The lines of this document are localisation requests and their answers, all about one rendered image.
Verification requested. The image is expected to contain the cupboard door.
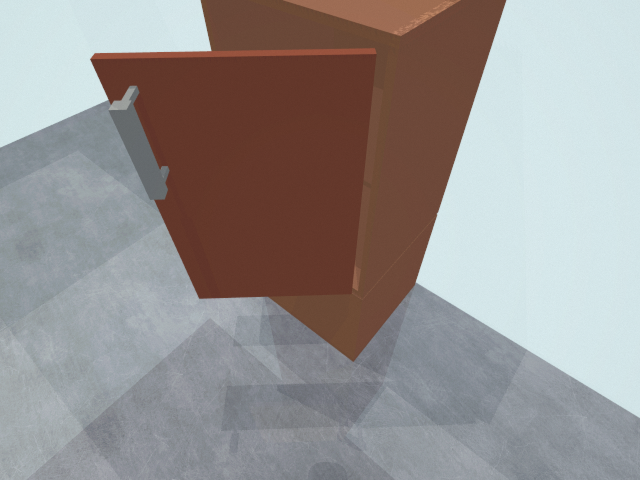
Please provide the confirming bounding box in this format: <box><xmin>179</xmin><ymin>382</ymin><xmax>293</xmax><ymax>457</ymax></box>
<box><xmin>90</xmin><ymin>48</ymin><xmax>377</xmax><ymax>299</ymax></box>

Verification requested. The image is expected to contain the handle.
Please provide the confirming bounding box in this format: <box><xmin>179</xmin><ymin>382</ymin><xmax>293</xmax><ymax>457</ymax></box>
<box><xmin>108</xmin><ymin>86</ymin><xmax>169</xmax><ymax>200</ymax></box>

